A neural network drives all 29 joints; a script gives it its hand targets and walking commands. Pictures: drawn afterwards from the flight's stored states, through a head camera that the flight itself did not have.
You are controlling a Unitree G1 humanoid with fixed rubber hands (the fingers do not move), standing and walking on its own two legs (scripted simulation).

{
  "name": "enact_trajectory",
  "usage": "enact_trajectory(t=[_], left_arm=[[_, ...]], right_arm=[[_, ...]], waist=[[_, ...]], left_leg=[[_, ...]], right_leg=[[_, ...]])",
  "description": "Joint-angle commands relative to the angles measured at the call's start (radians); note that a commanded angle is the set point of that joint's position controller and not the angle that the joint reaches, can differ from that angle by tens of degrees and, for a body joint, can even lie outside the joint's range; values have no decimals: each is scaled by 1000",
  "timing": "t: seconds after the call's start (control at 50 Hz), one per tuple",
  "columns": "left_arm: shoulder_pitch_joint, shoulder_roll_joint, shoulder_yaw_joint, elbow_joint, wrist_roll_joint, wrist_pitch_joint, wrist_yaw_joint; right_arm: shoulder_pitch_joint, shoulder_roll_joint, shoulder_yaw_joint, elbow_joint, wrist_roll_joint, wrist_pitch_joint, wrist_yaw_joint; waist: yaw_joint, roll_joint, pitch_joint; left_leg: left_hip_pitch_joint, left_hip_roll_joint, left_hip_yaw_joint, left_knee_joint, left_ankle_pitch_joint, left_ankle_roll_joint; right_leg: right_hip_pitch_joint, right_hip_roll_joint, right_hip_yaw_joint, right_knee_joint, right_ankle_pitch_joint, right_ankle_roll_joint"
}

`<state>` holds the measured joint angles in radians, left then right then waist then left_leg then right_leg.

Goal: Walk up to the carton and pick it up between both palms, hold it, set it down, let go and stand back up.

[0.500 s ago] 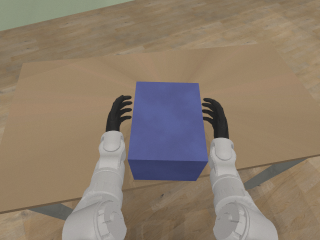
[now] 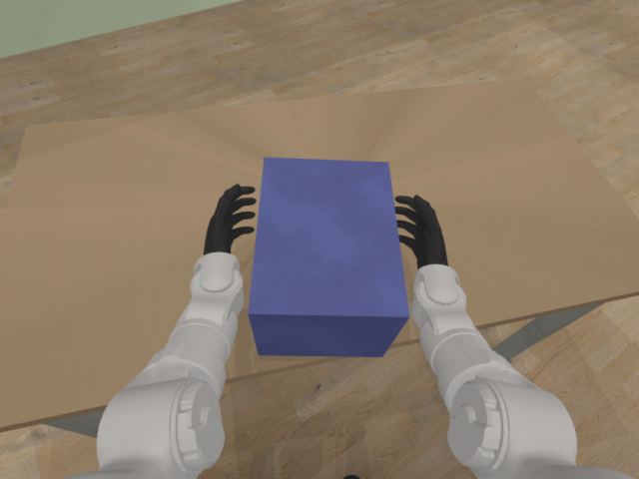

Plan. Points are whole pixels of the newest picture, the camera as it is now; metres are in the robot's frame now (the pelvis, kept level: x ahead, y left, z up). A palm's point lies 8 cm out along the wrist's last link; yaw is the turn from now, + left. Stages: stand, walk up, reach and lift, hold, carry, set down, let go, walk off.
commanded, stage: set down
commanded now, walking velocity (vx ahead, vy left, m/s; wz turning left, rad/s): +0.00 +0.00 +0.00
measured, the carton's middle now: (323, 258) +0.42 -0.01 -0.03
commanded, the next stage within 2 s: none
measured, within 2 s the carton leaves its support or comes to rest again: neither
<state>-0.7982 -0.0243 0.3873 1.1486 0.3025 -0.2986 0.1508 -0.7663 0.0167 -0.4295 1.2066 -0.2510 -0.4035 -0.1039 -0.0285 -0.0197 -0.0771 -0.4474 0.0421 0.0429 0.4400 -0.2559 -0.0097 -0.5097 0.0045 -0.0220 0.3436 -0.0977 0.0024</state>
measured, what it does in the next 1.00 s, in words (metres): stands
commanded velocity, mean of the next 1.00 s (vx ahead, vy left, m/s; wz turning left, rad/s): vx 0.00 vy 0.00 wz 0.00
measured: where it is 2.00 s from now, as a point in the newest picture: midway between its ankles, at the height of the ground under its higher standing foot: outside the picture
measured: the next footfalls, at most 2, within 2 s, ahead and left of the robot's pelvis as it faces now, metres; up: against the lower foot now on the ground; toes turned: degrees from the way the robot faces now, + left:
none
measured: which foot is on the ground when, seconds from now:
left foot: down 0.00-1.00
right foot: down 0.00-1.00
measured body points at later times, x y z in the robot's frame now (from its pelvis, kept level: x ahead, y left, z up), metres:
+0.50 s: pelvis -0.02 -0.01 -0.03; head +0.06 +0.00 +0.41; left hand +0.43 +0.17 +0.02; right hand +0.44 -0.20 +0.03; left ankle -0.04 +0.12 -0.74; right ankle +0.03 -0.12 -0.74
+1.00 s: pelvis -0.04 -0.02 -0.02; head +0.02 -0.01 +0.43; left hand +0.44 +0.16 +0.11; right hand +0.44 -0.20 +0.12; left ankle -0.04 +0.12 -0.74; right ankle +0.03 -0.12 -0.74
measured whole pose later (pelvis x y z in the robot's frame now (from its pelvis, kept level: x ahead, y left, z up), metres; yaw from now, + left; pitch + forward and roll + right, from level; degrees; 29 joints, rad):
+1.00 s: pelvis -0.04 -0.02 -0.02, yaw +2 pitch +19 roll +0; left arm -1.16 0.26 -0.10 1.42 -0.31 -0.13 0.09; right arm -1.10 -0.26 0.03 1.31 0.33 -0.07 -0.09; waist -0.03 -0.03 -0.24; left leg -0.66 0.04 0.01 0.59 -0.26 -0.03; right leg -0.73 -0.01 -0.05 0.54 -0.13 -0.03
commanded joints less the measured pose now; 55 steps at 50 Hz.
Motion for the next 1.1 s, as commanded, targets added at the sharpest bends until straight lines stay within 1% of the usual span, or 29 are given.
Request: enact_trajectory(t=[0.0, 0.02, 0.04, 0.1, 0.14, 0.2, 0.24, 0.28, 0.34, 0.38, 0.4, 0.42, 0.44, 0.46, 0.5, 0.52, 0.54, 0.58, 0.6, 0.66, 0.7, 0.72, 0.76, 0.8, 0.88, 0.9, 0.92, 0.98, 1.08], left_arm=[[-481, 74, -133, -36, -136, -76, 38], [-486, 95, -150, 16, -167, -87, 40], [-488, 124, -158, 66, -193, -97, 40], [-498, 172, -197, 192, -282, -125, 30], [-514, 196, -233, 242, -337, -142, 25], [-522, 212, -286, 307, -395, -161, 9], [-557, 224, -323, 313, -439, -170, -5], [-585, 227, -367, 298, -481, -177, -16], [-613, 267, -400, 305, -517, -191, -31], [-650, 281, -430, 272, -544, -193, -35], [-674, 291, -445, 248, -557, -197, -35], [-688, 299, -455, 228, -564, -199, -36], [-692, 298, -464, 226, -584, -199, -39], [-689, 301, -476, 230, -590, -193, -43], [-696, 314, -478, 240, -601, -169, -51], [-701, 312, -489, 236, -605, -156, -56], [-700, 317, -487, 247, -611, -142, -59], [-736, 333, -507, 231, -624, -119, -56], [-733, 344, -502, 234, -623, -99, -54], [-767, 352, -512, 211, -641, -52, -54], [-790, 370, -497, 190, -644, -25, -55], [-789, 380, -502, 188, -646, -8, -57], [-798, 396, -491, 200, -638, 24, -59], [-806, 399, -490, 193, -638, 51, -58], [-817, 406, -489, 154, -626, 101, -60], [-816, 415, -480, 159, -624, 114, -60], [-831, 412, -486, 140, -623, 127, -58], [-816, 418, -461, 105, -601, 165, -56], [-785, 405, -456, 28, -587, 211, -56]], right_arm=[[-433, -62, 177, -21, 146, -22, -8], [-449, -89, 201, -12, 181, -25, -15], [-461, -114, 226, 15, 212, -22, -17], [-501, -168, 300, 49, 297, -17, -22], [-528, -207, 334, 78, 346, -23, -22], [-551, -266, 369, 124, 401, -41, -17], [-574, -305, 371, 153, 422, -48, -10], [-592, -321, 398, 171, 456, -52, 2], [-615, -333, 441, 186, 508, -37, 23], [-634, -353, 473, 177, 547, -27, 41], [-645, -365, 465, 158, 557, -25, 47], [-655, -371, 480, 132, 569, -21, 55], [-664, -371, 489, 112, 579, -17, 61], [-671, -383, 492, 100, 577, -7, 64], [-688, -403, 492, 93, 583, 16, 70], [-682, -401, 492, 103, 586, 26, 72], [-685, -391, 510, 102, 604, 42, 75], [-700, -395, 506, 115, 612, 72, 81], [-717, -411, 514, 104, 617, 83, 81], [-757, -423, 494, 33, 606, 117, 73], [-776, -429, 485, 3, 598, 148, 65], [-780, -432, 483, -9, 599, 164, 61], [-794, -430, 480, -19, 592, 200, 54], [-795, -421, 469, -32, 576, 229, 41], [-785, -412, 457, -26, 577, 275, 24], [-791, -411, 464, -29, 583, 288, 23], [-776, -408, 448, -8, 576, 300, 18], [-765, -408, 445, -31, 579, 322, 9], [-748, -417, 428, -121, 581, 356, -3]], waist=[[39, 94, -662], [40, 100, -691], [49, 85, -703], [51, 34, -726], [45, 16, -747], [21, 21, -746], [-7, 22, -760], [-17, 23, -761], [-11, 29, -780], [-7, 43, -811], [-11, 56, -860], [-3, 66, -887], [-3, 59, -910], [-7, 52, -920], [8, 49, -893], [1, 51, -877], [12, 41, -847], [13, 34, -811], [24, 20, -801], [7, -9, -844], [19, -19, -843], [12, -31, -838], [25, -52, -798], [14, -71, -782], [3, -26, -742], [14, -23, -720], [-5, -13, -714], [3, 2, -699], [-4, 46, -722]], left_leg=[[-20, -25, 53, 39, 346, -43], [-43, -29, 47, 70, 364, -52], [-66, -31, 49, 84, 357, -52], [-118, -33, 40, 123, 336, -54], [-120, -34, 33, 162, 383, -63], [-111, -31, 20, 213, 461, -83], [-78, -33, 8, 239, 470, -89], [-79, -36, 12, 255, 479, -95], [-138, -40, 18, 261, 439, -86], [-134, -39, 20, 261, 425, -84], [-122, -39, 18, 272, 437, -87], [-130, -44, 21, 274, 426, -89], [-135, -42, 17, 283, 439, -81], [-151, -47, 19, 282, 407, -78], [-191, -54, 27, 264, 360, -74], [-198, -57, 30, 260, 321, -69], [-211, -55, 26, 242, 281, -60], [-239, -53, 28, 236, 231, -50], [-255, -55, 33, 227, 217, -45], [-263, -57, 31, 216, 197, -35], [-274, -61, 34, 191, 175, -25], [-281, -64, 35, 182, 160, -23], [-313, -67, 36, 157, 109, -18], [-323, -66, 37, 134, 98, -9], [-258, -66, 32, 98, 118, -21], [-248, -62, 25, 86, 113, -19], [-229, -60, 27, 82, 117, -23], [-172, -61, 22, 57, 157, -26], [-67, -61, 16, 15, 216, -41]], right_leg=[[396, 27, -11, 135, 364, -19], [396, 28, -5, 159, 389, -20], [395, 29, -1, 176, 387, -22], [359, 33, -3, 225, 376, -12], [321, 39, -5, 257, 402, -6], [248, 43, -17, 291, 452, -11], [190, 48, -26, 295, 422, -9], [150, 46, -34, 306, 427, -7], [153, 39, -26, 325, 412, -4], [124, 38, -28, 331, 372, -9], [112, 39, -29, 334, 367, -10], [99, 36, -28, 336, 354, -10], [108, 37, -29, 351, 372, -12], [119, 36, -22, 351, 358, -8], [147, 29, -23, 343, 326, -7], [149, 29, -19, 342, 298, -3], [136, 26, -14, 334, 246, -3], [130, 25, -7, 329, 182, -3], [146, 23, -5, 323, 173, -3], [200, 23, 4, 319, 182, 3], [241, 13, 13, 308, 184, 6], [261, 11, 15, 301, 181, 6], [302, 5, 29, 279, 137, 9], [337, 6, 35, 269, 148, 12], [366, 1, 39, 224, 160, 4], [363, 4, 37, 213, 146, -1], [361, 1, 37, 202, 138, 0], [395, 2, 30, 179, 184, 0], [433, 11, 12, 138, 245, -1]])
